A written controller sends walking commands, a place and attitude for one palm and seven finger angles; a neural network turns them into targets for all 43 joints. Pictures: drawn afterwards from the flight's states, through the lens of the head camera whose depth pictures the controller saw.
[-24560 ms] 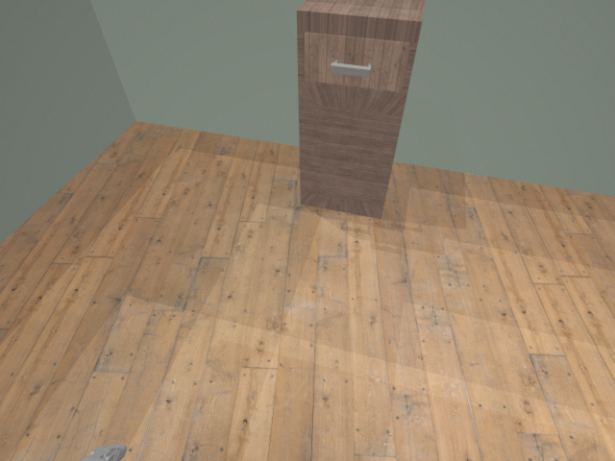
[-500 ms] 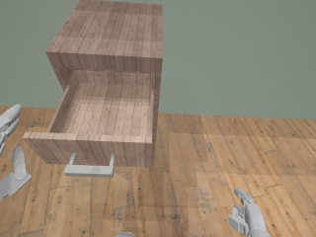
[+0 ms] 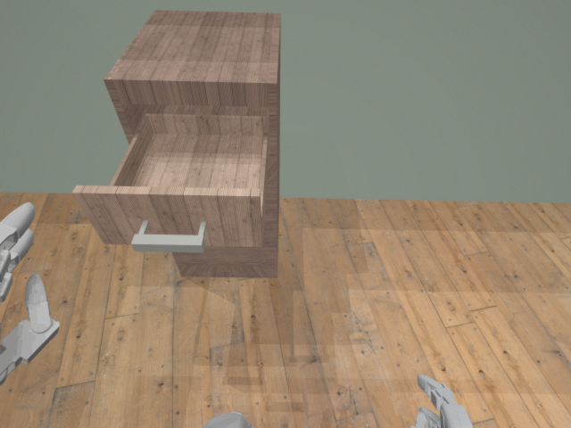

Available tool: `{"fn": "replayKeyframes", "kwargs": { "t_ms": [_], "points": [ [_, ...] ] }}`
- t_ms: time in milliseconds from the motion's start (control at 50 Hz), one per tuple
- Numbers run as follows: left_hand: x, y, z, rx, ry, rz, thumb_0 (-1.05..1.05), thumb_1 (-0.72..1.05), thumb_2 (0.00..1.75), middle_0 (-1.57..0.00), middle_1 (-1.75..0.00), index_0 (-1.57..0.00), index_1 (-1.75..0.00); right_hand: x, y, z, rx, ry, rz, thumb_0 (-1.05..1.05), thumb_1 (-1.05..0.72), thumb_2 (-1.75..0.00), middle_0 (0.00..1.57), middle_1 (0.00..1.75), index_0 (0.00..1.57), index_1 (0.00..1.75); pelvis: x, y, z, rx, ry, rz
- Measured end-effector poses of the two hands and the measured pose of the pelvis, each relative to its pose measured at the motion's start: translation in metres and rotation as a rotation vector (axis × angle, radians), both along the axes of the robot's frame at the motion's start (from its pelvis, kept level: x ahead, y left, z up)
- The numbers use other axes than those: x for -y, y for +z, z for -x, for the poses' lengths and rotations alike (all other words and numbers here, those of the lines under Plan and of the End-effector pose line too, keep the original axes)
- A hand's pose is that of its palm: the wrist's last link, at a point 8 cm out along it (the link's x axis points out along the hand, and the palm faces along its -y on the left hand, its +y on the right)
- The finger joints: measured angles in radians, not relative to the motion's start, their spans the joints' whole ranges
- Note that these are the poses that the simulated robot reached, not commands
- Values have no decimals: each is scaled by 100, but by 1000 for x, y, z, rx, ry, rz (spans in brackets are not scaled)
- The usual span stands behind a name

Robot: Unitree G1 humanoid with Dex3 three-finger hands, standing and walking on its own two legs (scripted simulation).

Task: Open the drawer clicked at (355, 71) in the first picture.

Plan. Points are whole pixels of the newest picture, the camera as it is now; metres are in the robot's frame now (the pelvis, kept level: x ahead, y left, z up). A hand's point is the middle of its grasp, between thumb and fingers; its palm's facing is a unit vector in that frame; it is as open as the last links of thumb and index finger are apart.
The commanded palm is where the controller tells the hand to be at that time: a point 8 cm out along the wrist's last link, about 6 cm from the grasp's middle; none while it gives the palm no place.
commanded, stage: stop stepping back and stand still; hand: left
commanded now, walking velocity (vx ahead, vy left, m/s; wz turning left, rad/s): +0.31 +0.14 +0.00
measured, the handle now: (171, 234) +0.46 +0.25 -0.06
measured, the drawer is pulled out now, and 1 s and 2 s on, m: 0.30 0.30 0.30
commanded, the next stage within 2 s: let the arm hang, fingers relaxed in 1.06 s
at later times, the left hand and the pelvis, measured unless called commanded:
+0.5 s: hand (12, 392) +0.13 +0.24 +0.16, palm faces +0.43 -0.81 -0.40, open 7.4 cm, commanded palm +0.07 +0.28 +0.18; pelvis -0.05 +0.00 -0.01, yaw +2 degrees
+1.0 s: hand (25, 350) +0.16 +0.25 +0.15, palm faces +0.35 -0.81 -0.47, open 7.4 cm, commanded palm +0.09 +0.29 +0.18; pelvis -0.02 +0.01 +0.00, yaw +3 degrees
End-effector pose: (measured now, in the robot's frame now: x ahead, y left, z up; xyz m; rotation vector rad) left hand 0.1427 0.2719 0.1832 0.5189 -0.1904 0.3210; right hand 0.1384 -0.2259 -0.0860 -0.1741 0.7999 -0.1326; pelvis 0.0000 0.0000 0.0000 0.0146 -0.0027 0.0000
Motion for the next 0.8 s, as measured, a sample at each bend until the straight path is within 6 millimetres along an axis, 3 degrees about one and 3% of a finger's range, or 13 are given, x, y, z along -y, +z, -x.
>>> {"fn": "replayKeyframes", "kwargs": {
  "t_ms": [100,220,340,460,620,800],
  "points": [
    [-4,-4,18,15,35,4,1,88,90,-21,-30,-22,-30,31,6,41,-29,-55,87,1,-91,-90,21,30,20,30,1,3,12,-13,22,-3],
    [-7,-1,36,39,9,-37,2,88,90,-21,-30,-22,-30,40,12,56,32,-73,118,1,-91,-90,20,29,20,30,-1,-2,35,22,27,-3],
    [-2,5,54,68,26,-72,2,88,90,-21,-30,-22,-30,23,7,48,85,-31,47,1,-91,-90,20,29,20,30,7,-4,46,34,37,14],
    [-5,-7,60,90,54,16,1,88,90,-21,-30,-22,-30,6,7,42,68,24,40,1,-91,-90,20,29,20,30,3,-5,51,33,39,16],
    [-9,-7,53,62,70,-26,2,88,90,-21,-30,-22,-30,-10,6,28,86,66,10,1,-91,-90,20,30,20,30,8,-7,44,25,58,11],
    [-11,-15,37,-1,61,40,1,88,90,-21,-30,-22,-30,-5,10,8,18,69,43,1,-91,-90,21,30,20,30,1,1,28,16,58,29]
  ]
}}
